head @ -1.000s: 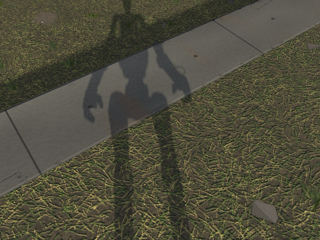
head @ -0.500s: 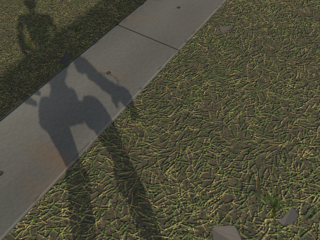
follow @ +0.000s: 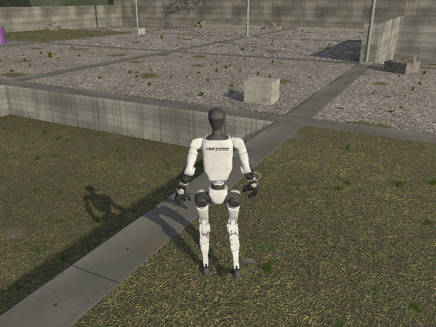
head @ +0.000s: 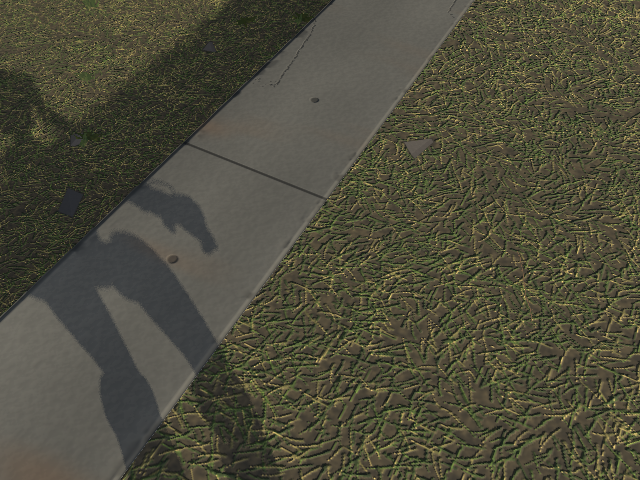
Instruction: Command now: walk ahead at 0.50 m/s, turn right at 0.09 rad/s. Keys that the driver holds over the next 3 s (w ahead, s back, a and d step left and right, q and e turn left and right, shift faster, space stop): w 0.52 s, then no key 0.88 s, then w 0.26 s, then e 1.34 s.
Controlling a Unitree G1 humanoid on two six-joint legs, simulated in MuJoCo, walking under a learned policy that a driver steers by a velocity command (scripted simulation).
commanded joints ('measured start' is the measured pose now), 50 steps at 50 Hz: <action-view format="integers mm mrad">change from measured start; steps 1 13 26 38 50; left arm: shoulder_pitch -65 -347 -97 -80 -40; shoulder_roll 104 24 83 136 67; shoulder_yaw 31 1 25 32 13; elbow -102 -165 -74 50 120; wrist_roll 11 4 23 18 19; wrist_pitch -23 -40 -36 -21 88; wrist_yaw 0 -29 -27 -1 40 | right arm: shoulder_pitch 60 213 95 -52 -119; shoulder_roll -101 -173 -145 -73 -102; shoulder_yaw -21 -37 -24 -7 -13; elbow -32 60 0 -30 -3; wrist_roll -13 20 15 -6 -24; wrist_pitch -3 17 0 33 76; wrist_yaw -5 -27 -27 -21 -35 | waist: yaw -26 -106 18 12 26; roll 109 89 -45 -52 178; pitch -17 38 -61 -65 -101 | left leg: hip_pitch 247 287 -336 -79 68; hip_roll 272 237 163 89 274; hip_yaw -386 -132 -105 -65 -315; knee -308 -350 651 79 -246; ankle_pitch -40 226 -155 231 26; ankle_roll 170 144 -29 -64 138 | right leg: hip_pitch -304 -244 318 232 24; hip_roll -127 -94 -274 -213 -83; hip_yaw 21 -63 257 -29 -19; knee -13 -575 -915 -875 -348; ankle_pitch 106 502 282 790 -101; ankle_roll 7 40 -206 -157 95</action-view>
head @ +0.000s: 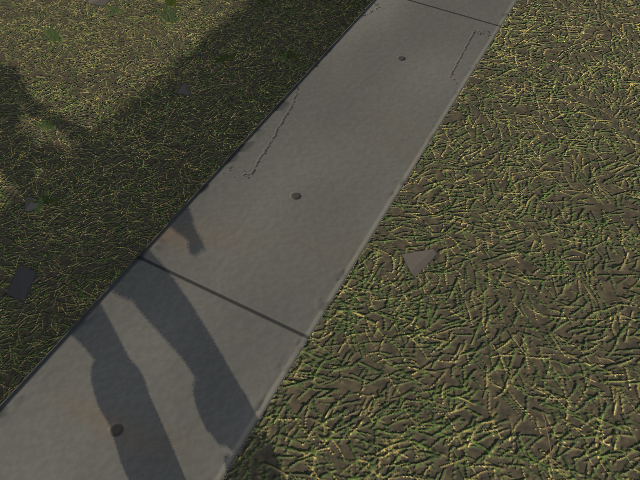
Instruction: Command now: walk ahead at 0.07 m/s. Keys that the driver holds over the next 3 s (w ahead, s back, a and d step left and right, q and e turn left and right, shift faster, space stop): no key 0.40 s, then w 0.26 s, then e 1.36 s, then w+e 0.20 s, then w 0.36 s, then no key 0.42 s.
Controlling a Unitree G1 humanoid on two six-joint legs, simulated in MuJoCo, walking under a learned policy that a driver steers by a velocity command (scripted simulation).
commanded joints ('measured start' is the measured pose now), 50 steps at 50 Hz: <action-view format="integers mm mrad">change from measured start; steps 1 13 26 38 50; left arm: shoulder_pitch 106 36 119 5 -120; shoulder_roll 69 71 157 52 66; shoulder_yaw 22 17 45 51 57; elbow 1 74 135 95 -57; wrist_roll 3 10 -22 -40 -10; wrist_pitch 25 -40 -42 -89 -22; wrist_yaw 20 9 13 -8 -57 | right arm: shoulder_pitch -67 19 -33 192 87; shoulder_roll -154 -106 -96 -94 -209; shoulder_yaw -40 -37 -43 -40 -77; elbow -47 64 124 207 169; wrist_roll -6 10 39 15 43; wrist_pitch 6 10 -5 -78 -7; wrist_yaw -12 -32 -27 -6 -76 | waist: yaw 33 -17 34 -23 21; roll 182 -29 -136 111 128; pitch -114 -27 132 8 -33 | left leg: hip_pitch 72 218 -56 446 340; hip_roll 218 45 -17 267 271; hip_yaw -256 -52 46 -157 81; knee -229 -40 211 -203 -52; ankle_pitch -70 7 -311 489 604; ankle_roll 140 -1 3 114 96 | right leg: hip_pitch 45 12 100 -332 -68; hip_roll -38 -57 -250 -42 0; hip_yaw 8 28 310 78 -95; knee -98 -454 -621 280 -213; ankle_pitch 117 298 -177 212 387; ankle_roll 11 -51 -238 -101 -108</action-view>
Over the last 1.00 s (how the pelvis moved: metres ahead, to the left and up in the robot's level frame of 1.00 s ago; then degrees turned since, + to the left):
0.46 -0.02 0.00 -1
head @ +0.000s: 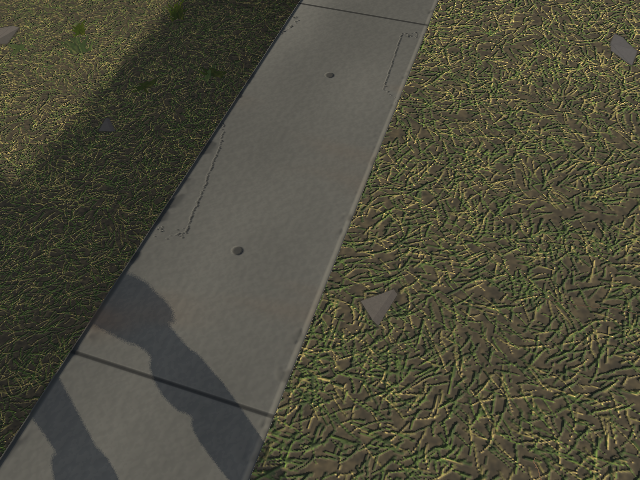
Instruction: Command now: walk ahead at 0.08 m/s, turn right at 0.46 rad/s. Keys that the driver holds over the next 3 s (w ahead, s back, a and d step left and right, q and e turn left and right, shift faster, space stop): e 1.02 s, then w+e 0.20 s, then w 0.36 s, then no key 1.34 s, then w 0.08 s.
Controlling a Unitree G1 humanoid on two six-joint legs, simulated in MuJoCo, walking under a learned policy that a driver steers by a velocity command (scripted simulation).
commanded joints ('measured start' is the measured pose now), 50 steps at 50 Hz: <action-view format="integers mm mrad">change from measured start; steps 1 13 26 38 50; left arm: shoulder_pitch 110 51 70 55 232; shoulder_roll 129 201 178 146 372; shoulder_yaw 46 58 49 44 103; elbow -39 -140 -197 -254 -292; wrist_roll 5 18 -6 -10 22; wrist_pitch -2 -9 45 52 50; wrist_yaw -11 49 77 50 30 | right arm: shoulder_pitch -77 -118 -24 -82 -135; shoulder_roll -182 -125 -196 -201 -115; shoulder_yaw -45 -45 -58 -46 -29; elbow -71 -161 -162 -238 -320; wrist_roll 16 -18 -7 -22 -44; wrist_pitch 4 24 -19 27 17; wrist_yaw -12 -11 31 -7 36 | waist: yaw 98 24 -16 -20 57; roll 85 -93 -83 172 -315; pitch -99 -149 -183 -99 -205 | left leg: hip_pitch -67 -499 -108 29 -660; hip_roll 238 13 76 285 28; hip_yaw -44 -250 -310 -293 -80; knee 178 592 -36 -62 694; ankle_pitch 867 -5 200 535 -345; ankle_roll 87 -79 -19 196 -98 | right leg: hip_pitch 214 229 167 -152 605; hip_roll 46 -114 1 23 -372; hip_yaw -40 396 482 94 590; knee -98 -393 -199 355 -272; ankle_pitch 40 -13 -71 -205 608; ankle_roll -59 -217 -81 143 -320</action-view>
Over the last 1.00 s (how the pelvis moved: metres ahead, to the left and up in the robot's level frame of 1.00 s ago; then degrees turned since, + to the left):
0.20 -0.01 0.00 -7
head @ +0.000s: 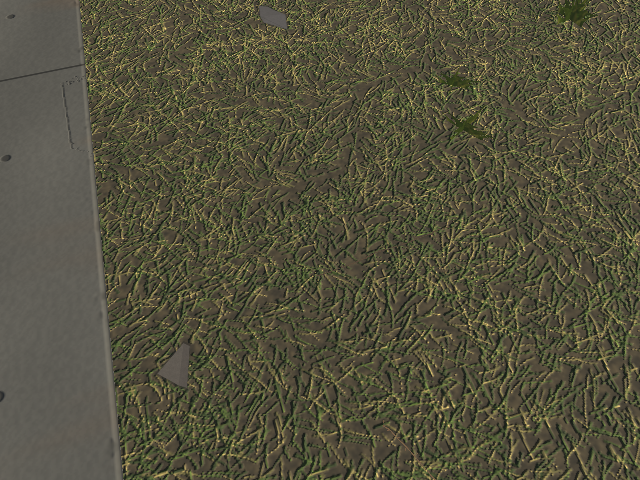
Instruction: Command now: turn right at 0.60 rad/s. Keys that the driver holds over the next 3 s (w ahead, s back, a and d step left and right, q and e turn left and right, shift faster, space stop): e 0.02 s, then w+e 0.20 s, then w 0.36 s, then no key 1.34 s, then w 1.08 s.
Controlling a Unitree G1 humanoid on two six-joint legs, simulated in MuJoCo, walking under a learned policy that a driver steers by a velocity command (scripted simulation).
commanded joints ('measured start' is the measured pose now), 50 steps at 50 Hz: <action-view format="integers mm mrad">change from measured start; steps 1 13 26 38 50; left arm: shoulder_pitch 154 129 152 -40 -33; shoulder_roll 238 172 135 8 52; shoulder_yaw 64 31 -3 -36 -29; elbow -54 -32 -46 -56 -8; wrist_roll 36 2 -23 14 27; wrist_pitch -44 -103 -139 -142 -104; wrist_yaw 3 32 21 -14 -13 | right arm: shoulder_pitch -88 -112 263 195 194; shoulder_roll -97 -67 -156 -121 -74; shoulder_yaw -18 -16 -32 -1 21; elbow -123 -127 -57 -45 -46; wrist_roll -16 5 12 10 2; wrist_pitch -21 -94 -131 -78 5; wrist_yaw -1 33 51 13 1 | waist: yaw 105 67 -61 -31 -1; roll -205 -177 159 83 -121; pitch -244 -72 -88 -83 -171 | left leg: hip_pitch -397 -286 443 172 -156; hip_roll -94 -111 254 22 -47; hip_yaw -155 -173 -814 -174 -200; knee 516 -30 -463 -436 312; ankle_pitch -273 262 -247 828 -165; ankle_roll -19 -2 334 216 -18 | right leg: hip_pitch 362 171 -530 -168 114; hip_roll -389 -174 19 -15 -256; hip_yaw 533 384 201 7 305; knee -205 -355 597 62 -235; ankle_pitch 620 -111 -278 311 374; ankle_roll -341 -180 3 71 -183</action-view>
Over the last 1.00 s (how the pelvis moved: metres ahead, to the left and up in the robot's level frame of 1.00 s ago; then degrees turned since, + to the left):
0.08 -0.02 -0.01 -35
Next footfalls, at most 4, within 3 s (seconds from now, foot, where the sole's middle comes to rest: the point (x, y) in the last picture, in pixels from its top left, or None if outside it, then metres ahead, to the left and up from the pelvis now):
0.46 left None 0.23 0.10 -0.77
0.88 right None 0.43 -0.18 -0.77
1.16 left None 0.43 0.07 -0.77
2.66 left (354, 294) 0.87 -0.04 -0.77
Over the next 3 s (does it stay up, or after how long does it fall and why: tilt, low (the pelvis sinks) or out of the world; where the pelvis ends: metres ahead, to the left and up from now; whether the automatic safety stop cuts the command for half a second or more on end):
stays up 0.85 -0.12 0.02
